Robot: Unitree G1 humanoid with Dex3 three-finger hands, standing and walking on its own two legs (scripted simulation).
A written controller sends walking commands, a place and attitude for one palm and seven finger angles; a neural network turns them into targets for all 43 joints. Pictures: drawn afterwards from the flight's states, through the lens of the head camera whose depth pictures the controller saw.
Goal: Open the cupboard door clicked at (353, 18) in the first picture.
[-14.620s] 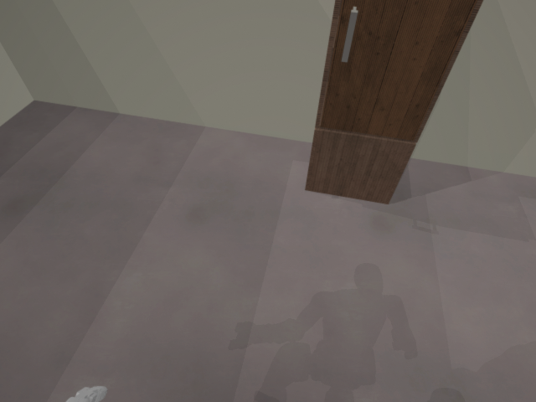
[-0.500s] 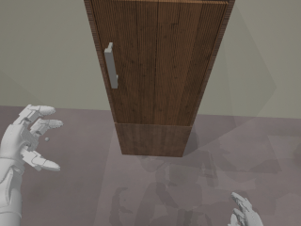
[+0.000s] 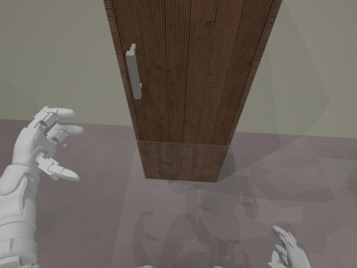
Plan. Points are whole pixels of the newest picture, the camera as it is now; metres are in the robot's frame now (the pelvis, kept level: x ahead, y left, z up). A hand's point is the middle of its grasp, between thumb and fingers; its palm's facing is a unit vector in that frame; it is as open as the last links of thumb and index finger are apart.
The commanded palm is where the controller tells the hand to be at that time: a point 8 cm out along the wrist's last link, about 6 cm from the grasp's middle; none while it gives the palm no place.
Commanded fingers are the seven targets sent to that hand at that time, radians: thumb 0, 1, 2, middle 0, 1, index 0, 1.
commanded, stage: move the hooked fingers beside the handle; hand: left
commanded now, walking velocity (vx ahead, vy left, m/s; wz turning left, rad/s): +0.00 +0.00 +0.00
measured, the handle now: (135, 72) +0.62 +0.17 +0.07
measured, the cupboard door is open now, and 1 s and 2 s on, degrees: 0 0 0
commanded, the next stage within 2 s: none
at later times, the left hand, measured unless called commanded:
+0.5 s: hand (85, 115) +0.43 +0.25 +0.08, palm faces -0.03 -1.00 +0.01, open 14.0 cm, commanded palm +0.41 +0.31 +0.08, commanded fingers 0.00 -0.50 0.30 -0.30 -1.20 -0.30 -1.20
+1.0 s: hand (101, 92) +0.51 +0.24 +0.08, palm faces -0.03 -1.00 -0.01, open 14.0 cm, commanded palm +0.50 +0.29 +0.08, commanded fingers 0.00 -0.50 0.30 -0.30 -1.20 -0.30 -1.20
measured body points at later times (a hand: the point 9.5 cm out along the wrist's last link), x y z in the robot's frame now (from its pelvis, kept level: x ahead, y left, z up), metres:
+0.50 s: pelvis +0.00 +0.01 -0.01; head +0.08 +0.02 +0.44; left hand +0.42 +0.31 +0.09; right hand +0.07 -0.26 -0.11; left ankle +0.00 +0.11 -0.71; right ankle +0.03 -0.12 -0.71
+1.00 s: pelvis +0.01 +0.01 -0.02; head +0.13 +0.03 +0.41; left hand +0.51 +0.29 +0.09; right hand +0.01 -0.26 -0.12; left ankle +0.00 +0.11 -0.71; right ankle +0.03 -0.12 -0.71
